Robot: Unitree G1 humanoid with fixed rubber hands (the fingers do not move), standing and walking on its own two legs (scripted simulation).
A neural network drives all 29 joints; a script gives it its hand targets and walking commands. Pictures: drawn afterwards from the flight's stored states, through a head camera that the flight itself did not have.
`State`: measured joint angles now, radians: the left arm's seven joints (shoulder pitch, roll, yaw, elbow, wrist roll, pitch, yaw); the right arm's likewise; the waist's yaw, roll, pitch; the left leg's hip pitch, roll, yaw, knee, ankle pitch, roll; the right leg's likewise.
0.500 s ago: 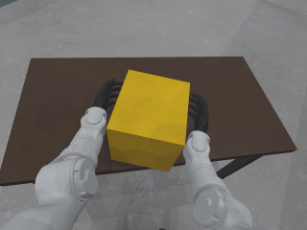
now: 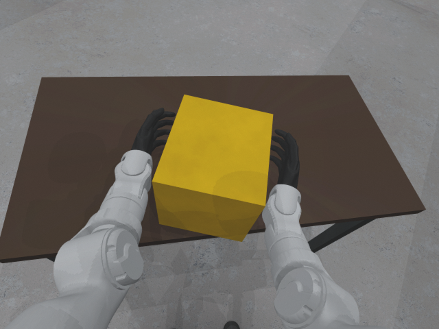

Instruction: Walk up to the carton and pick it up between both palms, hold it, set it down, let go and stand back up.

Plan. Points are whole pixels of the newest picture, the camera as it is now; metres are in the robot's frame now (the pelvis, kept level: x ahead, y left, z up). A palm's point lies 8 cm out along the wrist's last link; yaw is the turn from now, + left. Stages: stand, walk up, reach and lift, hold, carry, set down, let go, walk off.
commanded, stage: set down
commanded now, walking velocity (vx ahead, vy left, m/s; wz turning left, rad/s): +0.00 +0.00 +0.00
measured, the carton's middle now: (214, 171) +0.42 -0.03 -0.02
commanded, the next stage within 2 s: none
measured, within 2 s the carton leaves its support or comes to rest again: neither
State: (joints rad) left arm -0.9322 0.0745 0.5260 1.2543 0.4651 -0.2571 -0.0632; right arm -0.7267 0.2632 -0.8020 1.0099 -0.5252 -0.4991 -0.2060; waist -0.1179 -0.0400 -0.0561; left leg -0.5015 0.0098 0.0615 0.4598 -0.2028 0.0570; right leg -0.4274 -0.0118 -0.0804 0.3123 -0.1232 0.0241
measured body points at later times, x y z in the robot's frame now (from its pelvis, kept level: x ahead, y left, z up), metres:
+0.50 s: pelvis +0.00 +0.00 +0.00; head +0.10 +0.04 +0.43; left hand +0.46 +0.10 +0.01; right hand +0.39 -0.16 +0.02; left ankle +0.00 +0.08 -0.74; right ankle +0.00 -0.14 -0.74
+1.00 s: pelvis +0.00 +0.01 -0.03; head +0.09 +0.03 +0.41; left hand +0.49 +0.13 +0.01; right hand +0.41 -0.22 +0.02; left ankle +0.00 +0.08 -0.74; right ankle +0.00 -0.14 -0.74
